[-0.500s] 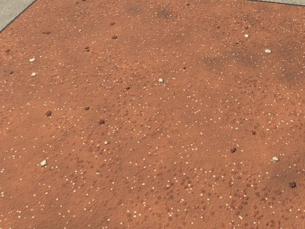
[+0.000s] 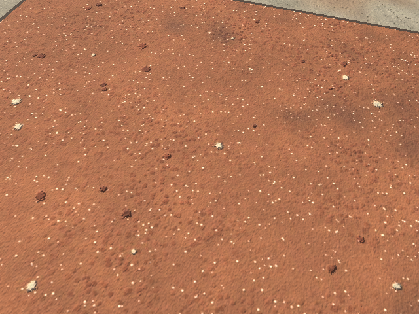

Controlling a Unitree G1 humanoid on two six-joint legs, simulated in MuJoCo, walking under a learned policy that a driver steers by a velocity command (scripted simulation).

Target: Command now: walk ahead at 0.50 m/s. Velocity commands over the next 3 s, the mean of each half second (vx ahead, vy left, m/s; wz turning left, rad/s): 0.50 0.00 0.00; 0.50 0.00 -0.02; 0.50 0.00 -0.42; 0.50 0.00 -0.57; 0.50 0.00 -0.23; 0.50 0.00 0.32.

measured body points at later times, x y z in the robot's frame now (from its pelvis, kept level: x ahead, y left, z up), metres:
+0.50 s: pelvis +0.28 -0.06 -0.01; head +0.31 -0.07 +0.44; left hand +0.45 +0.19 -0.12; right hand +0.26 -0.32 -0.16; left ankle +0.10 +0.08 -0.66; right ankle +0.37 -0.15 -0.74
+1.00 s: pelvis +0.55 -0.02 -0.01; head +0.58 -0.01 +0.43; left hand +0.50 +0.25 -0.16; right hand +0.76 -0.25 -0.11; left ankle +0.68 +0.09 -0.74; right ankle +0.38 -0.15 -0.73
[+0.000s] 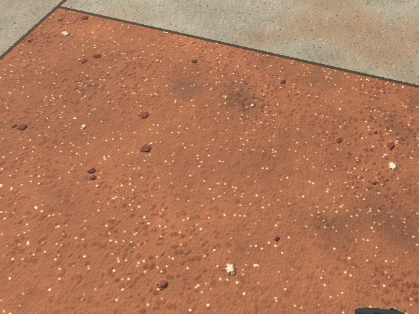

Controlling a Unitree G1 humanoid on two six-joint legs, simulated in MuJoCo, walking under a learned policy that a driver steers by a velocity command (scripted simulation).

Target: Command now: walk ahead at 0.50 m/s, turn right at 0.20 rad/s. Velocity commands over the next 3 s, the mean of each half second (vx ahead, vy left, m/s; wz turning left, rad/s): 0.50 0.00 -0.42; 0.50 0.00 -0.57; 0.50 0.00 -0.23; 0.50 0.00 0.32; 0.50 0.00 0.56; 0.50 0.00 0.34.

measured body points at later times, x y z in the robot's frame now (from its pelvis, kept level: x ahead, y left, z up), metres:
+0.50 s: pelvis +0.26 -0.01 +0.01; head +0.28 -0.02 +0.46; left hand +0.49 +0.18 -0.10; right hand +0.19 -0.27 -0.14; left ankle +0.13 +0.11 -0.72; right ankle +0.39 -0.17 -0.69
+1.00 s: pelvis +0.53 -0.11 +0.01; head +0.55 -0.14 +0.46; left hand +0.70 +0.12 -0.10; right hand +0.61 -0.44 -0.07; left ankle +0.75 -0.07 -0.70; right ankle +0.39 -0.15 -0.72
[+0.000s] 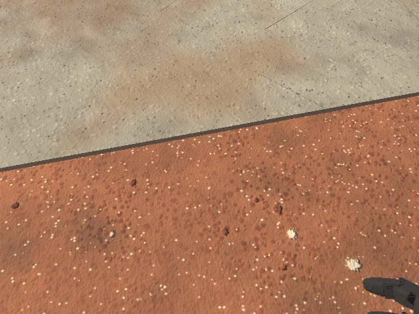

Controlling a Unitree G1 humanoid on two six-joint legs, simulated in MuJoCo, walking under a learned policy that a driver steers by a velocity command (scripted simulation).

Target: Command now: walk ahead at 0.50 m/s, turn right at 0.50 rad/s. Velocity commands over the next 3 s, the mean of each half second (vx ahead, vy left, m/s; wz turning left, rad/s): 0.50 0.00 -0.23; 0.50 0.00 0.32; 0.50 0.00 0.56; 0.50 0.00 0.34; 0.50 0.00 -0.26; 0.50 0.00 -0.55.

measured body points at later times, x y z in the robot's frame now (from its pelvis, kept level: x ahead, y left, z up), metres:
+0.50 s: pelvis +0.27 +0.00 +0.00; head +0.30 -0.01 +0.45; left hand +0.53 +0.19 -0.07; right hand +0.22 -0.28 -0.13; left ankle +0.17 +0.14 -0.74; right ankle +0.40 -0.15 -0.71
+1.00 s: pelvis +0.53 -0.04 +0.00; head +0.55 -0.03 +0.45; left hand +0.51 +0.25 -0.13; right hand +0.74 -0.26 -0.10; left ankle +0.68 +0.12 -0.70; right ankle +0.41 -0.15 -0.74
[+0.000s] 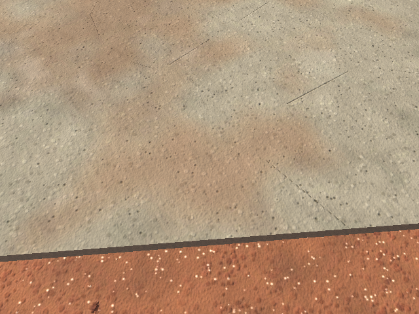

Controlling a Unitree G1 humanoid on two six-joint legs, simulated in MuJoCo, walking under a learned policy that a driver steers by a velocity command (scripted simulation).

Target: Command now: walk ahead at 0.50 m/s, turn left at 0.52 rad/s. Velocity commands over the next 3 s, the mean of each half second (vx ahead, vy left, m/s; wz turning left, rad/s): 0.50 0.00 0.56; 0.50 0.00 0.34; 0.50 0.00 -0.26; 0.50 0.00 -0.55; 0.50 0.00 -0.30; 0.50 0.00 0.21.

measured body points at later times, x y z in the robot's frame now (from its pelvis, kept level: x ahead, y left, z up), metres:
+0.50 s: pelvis +0.29 +0.04 +0.00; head +0.32 +0.06 +0.45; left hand +0.45 +0.34 -0.07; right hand +0.42 -0.23 -0.10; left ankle +0.18 +0.11 -0.73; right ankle +0.50 -0.06 -0.70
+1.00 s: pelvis +0.54 +0.12 +0.00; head +0.57 +0.14 +0.45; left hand +0.40 +0.37 -0.12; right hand +0.85 +0.04 -0.07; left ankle +0.61 +0.31 -0.71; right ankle +0.50 -0.04 -0.73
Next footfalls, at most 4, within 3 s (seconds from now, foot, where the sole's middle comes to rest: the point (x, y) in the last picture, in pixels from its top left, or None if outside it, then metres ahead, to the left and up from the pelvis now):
0.10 left None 0.22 0.12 -0.77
0.56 right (241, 295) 0.54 -0.02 -0.77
1.06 left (138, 254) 0.65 0.33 -0.77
1.60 right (183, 170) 1.02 0.21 -0.77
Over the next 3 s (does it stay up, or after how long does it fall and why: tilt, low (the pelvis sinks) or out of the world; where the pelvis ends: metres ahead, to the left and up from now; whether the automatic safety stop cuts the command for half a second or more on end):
stays up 1.58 0.24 0.00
